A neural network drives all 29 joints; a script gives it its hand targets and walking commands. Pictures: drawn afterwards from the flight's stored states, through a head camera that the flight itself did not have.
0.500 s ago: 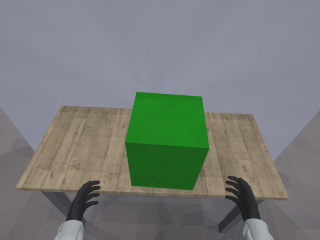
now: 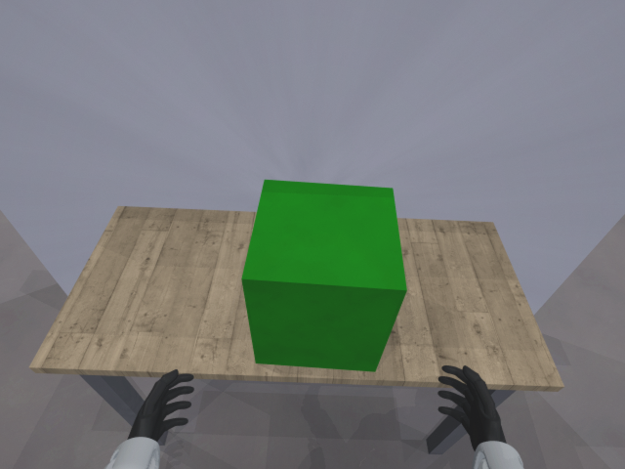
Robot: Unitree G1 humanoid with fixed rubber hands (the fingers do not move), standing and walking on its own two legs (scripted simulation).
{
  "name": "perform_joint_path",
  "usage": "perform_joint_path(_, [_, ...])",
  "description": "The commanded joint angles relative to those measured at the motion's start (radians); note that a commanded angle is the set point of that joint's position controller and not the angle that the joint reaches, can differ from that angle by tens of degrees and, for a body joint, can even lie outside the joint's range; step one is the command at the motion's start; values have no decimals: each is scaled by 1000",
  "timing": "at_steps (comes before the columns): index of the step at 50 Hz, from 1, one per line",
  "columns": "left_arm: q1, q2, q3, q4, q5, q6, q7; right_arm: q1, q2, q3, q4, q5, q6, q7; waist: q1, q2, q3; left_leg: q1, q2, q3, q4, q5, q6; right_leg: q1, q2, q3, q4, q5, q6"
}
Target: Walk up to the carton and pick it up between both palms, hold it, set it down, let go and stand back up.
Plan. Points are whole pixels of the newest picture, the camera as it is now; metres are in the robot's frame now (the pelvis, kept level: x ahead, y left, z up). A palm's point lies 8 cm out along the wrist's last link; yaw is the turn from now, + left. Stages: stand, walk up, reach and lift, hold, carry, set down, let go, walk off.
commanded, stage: set down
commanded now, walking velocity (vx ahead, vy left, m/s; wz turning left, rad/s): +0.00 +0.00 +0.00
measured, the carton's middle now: (321, 279) +0.41 +0.00 -0.04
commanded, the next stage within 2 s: let go in 0.82 s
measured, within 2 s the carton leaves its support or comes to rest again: neither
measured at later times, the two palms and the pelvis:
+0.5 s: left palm (151, 447) +0.16 +0.22 -0.09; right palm (482, 444) +0.17 -0.22 -0.07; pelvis +0.00 +0.00 +0.00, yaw +0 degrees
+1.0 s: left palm (150, 455) +0.16 +0.22 -0.09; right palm (481, 452) +0.16 -0.22 -0.08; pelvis +0.01 +0.00 +0.00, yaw +0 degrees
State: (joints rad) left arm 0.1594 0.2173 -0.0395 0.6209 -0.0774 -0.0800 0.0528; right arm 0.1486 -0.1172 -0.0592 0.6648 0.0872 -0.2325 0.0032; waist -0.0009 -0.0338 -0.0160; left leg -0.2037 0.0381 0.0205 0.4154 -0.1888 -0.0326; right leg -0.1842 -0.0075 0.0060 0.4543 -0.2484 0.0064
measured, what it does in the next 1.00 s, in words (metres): stands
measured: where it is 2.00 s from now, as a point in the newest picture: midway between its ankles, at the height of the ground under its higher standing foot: outside the picture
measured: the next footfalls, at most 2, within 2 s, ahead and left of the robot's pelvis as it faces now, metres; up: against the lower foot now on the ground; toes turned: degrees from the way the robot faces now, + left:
none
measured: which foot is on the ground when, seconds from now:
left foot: down 0.00-1.00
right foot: down 0.00-1.00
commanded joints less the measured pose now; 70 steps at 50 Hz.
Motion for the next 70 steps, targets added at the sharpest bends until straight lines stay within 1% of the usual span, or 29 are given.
perform_joint_path(1, [-89,104,54,-216,-13,12,-11,-70,-113,52,-119,-44,-2,-4,54,22,-28,193,-49,65,-90,94,6,24,18,-25,-156,45,-30])
perform_joint_path(4, [-84,96,69,-280,-12,0,0,-72,-119,54,-191,-19,-21,4,79,44,-37,177,-51,59,-87,142,1,26,25,-30,-145,76,-27])
perform_joint_path(6, [-127,91,52,-234,4,19,-9,-100,-122,43,-114,-46,-2,3,47,15,14,157,-50,58,-93,86,-3,29,33,-36,-145,42,-18])
perform_joint_path(12, [-102,91,85,-163,41,59,-23,-75,-114,60,-72,-69,17,-2,60,44,23,172,-62,68,-84,82,6,10,22,-23,-153,57,-14])
perform_joint_path(13, [-91,110,85,-265,7,44,-19,-73,-114,32,-158,-67,0,-7,58,18,-47,199,-56,66,-71,142,6,33,21,-33,-144,118,-18])
perform_joint_path(16, [-103,95,93,-166,51,77,-22,-96,-135,53,-22,-91,23,-2,50,45,6,180,-61,74,-77,129,-3,18,21,-32,-146,87,-10])
perform_joint_path(19, [-85,99,92,-279,32,67,-22,-63,-131,33,-120,-79,2,-5,41,25,-31,198,-55,69,-66,160,2,31,24,-39,-153,121,-8])
perform_joint_path(20, [-76,85,85,-217,57,96,-25,-68,-144,53,-34,-76,27,2,46,69,12,190,-48,58,-80,145,-5,23,33,-41,-144,95,-25])
perform_joint_path(21, [-83,96,80,-159,66,119,-37,-71,-135,45,1,-101,38,-8,28,35,53,185,-53,62,-77,124,-4,23,25,-37,-153,112,-14])
perform_joint_path(23, [-82,82,92,-219,70,112,-18,-81,-158,42,-60,-96,30,1,56,75,-16,199,-58,75,-74,130,-5,27,30,-46,-145,85,-16])
perform_joint_path(25, [-94,108,92,-223,52,128,-28,-84,-124,41,-109,-117,42,-1,48,20,8,182,-52,78,-87,46,14,-11,21,-39,-160,19,-9])
perform_joint_path(29, [-83,87,96,-231,75,122,-15,-69,-152,27,-50,-115,34,8,67,66,-5,197,-49,80,-71,141,-10,19,34,-47,-132,98,-18])
perform_joint_path(30, [-84,101,95,-224,46,123,-20,-85,-138,36,-80,-126,33,7,60,8,0,175,-45,75,-80,91,6,-2,36,-43,-139,62,-16])
perform_joint_path(32, [-70,85,81,-193,76,139,-14,-85,-170,18,-28,-128,38,14,50,76,46,164,-47,77,-87,72,-9,0,32,-48,-139,42,-21])
perform_joint_path(33, [-50,94,102,-184,72,143,-23,-58,-155,24,-47,-139,40,7,57,26,6,171,-53,88,-79,97,0,22,35,-49,-130,60,-16])
perform_joint_path(36, [-76,96,100,-221,89,142,-10,-82,-168,21,-1,-134,41,22,62,88,26,156,-49,82,-91,82,-14,20,43,-57,-127,35,-25])
perform_joint_path(37, [-62,98,84,-187,83,150,-17,-70,-159,11,-13,-142,47,10,33,46,48,162,-52,83,-89,57,-2,20,27,-48,-145,39,-17])
perform_joint_path(43, [-58,105,107,-195,100,152,-17,-79,-176,18,-38,-134,28,15,57,65,-3,178,-57,81,-71,108,-7,14,39,-48,-129,74,-15])
perform_joint_path(47, [-56,120,92,-244,61,138,-27,-39,-157,11,-61,-143,24,3,24,3,-37,194,-47,84,-64,108,9,24,36,-39,-132,84,-3])
perform_joint_path(48, [-67,96,100,-202,98,153,-16,-83,-185,-1,-12,-139,25,21,47,62,-22,194,-50,84,-71,121,-6,14,36,-51,-127,81,-18])
perform_joint_path(49, [-56,99,90,-181,82,153,-23,-75,-176,10,-7,-139,32,16,32,21,2,185,-51,86,-74,100,2,9,37,-47,-140,69,-15])
perform_joint_path(51, [-57,89,78,-178,96,158,-16,-90,-194,0,33,-137,24,25,28,88,-7,200,-42,66,-63,137,-13,-11,41,-54,-123,96,-18])
perform_joint_path(53, [-73,106,84,-228,76,147,-22,-74,-174,-1,-26,-142,23,10,15,16,-9,176,-47,81,-60,97,0,8,33,-52,-129,81,-4])
perform_joint_path(58, [-65,85,90,-185,104,154,-9,-87,-201,1,-10,-135,17,29,28,72,-30,209,-42,78,-64,140,-10,-12,45,-60,-119,96,-12])
perform_joint_path(65, [-65,80,93,-202,97,147,-8,-79,-194,-15,-4,-126,9,28,28,50,-49,199,-48,81,-58,149,-9,11,41,-43,-118,99,-10])
perform_joint_path(66, [29,297,125,-59,143,96,-8,19,-365,-46,91,-175,94,-18,39,15,-59,8,33,-14,58,139,44,8,-70,63,-50,154,-13])
perform_joint_path(67, [-3,285,108,-58,138,69,-15,-9,-326,-34,68,-156,124,-24,6,-13,-61,8,40,-28,55,43,48,-26,-82,83,-60,114,-17])
perform_joint_path(68, [3,319,117,-45,135,61,-20,-8,-318,-29,69,-160,143,-18,-2,67,-50,-17,44,-33,34,9,63,-21,-80,81,-50,74,-27])
perform_joint_path(70, [-10,285,110,-27,138,62,-28,-13,-326,-27,79,-154,156,-6,14,40,16,-81,36,-50,25,-35,78,-36,-81,90,-56,11,-36])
